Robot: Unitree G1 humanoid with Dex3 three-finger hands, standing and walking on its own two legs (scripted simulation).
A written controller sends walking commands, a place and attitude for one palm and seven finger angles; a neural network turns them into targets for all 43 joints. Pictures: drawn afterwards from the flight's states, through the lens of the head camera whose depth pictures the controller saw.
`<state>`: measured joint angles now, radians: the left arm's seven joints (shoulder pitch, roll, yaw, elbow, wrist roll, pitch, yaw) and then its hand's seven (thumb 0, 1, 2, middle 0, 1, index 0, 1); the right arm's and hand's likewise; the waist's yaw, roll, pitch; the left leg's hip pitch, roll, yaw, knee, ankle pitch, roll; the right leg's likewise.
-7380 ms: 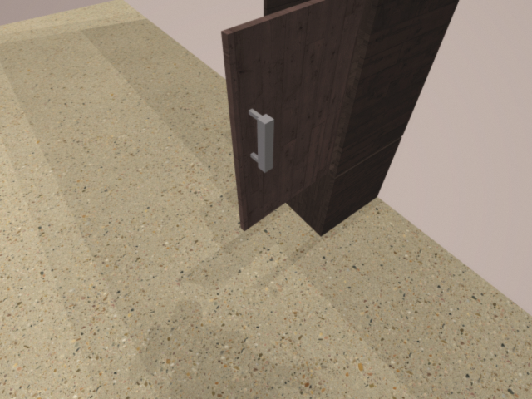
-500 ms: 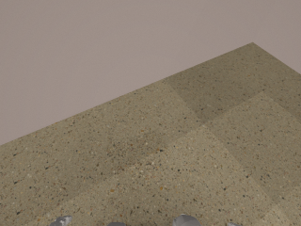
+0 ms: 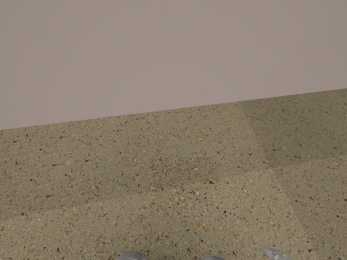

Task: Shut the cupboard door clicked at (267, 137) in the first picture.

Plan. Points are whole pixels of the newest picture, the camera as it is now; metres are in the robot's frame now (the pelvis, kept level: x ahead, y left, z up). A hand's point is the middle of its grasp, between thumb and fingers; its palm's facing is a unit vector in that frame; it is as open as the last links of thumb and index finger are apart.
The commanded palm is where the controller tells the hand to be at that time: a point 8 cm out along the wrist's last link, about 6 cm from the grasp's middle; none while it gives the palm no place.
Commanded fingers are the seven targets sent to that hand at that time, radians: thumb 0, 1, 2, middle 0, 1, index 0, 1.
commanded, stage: walk to a spot facing it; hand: left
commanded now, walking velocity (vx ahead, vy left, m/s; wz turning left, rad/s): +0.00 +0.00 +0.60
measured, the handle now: out of the picture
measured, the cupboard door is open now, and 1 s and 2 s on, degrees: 94 94 94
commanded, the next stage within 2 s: none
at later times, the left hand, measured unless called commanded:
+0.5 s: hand out of the picture +0.05 +0.16 -0.14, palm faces +0.28 -0.92 -0.27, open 7.4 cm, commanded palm none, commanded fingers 0.00 0.90 0.90 -0.20 -0.30 -0.20 -0.30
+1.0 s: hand out of the picture +0.01 +0.19 -0.14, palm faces +0.56 -0.79 -0.26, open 7.4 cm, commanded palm none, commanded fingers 0.00 0.90 0.90 -0.20 -0.30 -0.20 -0.30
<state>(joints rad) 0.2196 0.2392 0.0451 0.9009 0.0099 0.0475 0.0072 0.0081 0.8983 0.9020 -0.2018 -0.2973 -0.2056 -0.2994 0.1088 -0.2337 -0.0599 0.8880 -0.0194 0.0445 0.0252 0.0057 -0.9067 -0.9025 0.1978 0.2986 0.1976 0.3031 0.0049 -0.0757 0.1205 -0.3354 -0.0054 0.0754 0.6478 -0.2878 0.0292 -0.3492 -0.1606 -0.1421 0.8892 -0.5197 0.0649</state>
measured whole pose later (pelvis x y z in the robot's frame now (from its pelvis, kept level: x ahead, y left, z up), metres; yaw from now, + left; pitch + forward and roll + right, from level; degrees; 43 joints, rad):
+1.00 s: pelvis +0.05 -0.05 +0.01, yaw +35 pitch +2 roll -1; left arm 0.17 0.27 0.07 0.87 0.02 0.03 -0.02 0.01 0.90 0.90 -0.20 -0.30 -0.20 -0.30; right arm 0.19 -0.23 -0.06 0.92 -0.03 0.05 0.01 0.00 -0.90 -0.90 0.20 0.30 0.20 0.30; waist -0.01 0.02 0.06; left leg -0.32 -0.01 -0.10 0.56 -0.27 0.00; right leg -0.32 -0.05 -0.05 0.67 -0.41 0.06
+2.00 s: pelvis +0.33 +0.23 +0.01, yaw +63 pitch +0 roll +0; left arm 0.15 0.16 0.03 0.92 0.02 -0.07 -0.02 0.00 0.90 0.90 -0.20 -0.30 -0.20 -0.30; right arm 0.35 -0.19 -0.06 1.09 -0.02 -0.01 0.00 0.01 -0.91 -0.90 0.20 0.30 0.20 0.30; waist -0.05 0.01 0.07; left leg -0.39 0.03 0.02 1.14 -0.39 0.02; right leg -0.27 -0.07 -0.19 0.55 -0.28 -0.03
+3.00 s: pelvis +0.49 +0.66 +0.01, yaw +76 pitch -2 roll +0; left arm 0.08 0.17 0.02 0.95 0.01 -0.07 -0.01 0.00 0.91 0.90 -0.20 -0.30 -0.20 -0.30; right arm 0.42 -0.13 -0.03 1.14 -0.01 -0.01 -0.02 0.01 -0.91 -0.90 0.20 0.30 0.20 0.30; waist -0.08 0.00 0.11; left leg -0.32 0.03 0.03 1.14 -0.49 0.01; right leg -0.30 -0.05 -0.17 0.57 -0.24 -0.03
